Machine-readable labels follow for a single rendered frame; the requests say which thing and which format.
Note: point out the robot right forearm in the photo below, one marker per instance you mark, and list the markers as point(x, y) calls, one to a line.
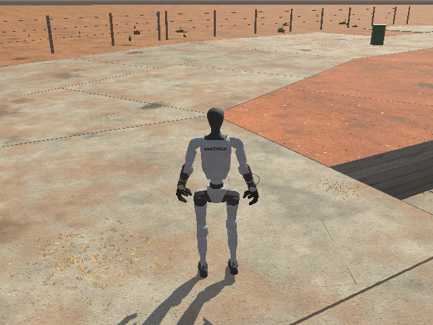
point(250, 180)

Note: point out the left robot hand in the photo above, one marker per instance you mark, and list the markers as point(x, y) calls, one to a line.
point(185, 192)

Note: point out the left robot upper arm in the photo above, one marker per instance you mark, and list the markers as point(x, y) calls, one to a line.
point(191, 154)

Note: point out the robot head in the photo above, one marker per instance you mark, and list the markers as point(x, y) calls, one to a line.
point(215, 118)

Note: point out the right robot upper arm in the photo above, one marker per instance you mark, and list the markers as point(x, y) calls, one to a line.
point(240, 153)

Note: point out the right robot hand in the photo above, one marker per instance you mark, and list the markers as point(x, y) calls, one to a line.
point(252, 194)

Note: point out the right robot shin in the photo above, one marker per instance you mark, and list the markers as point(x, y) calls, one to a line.
point(232, 242)

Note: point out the robot left forearm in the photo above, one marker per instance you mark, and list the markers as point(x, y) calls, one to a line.
point(182, 179)

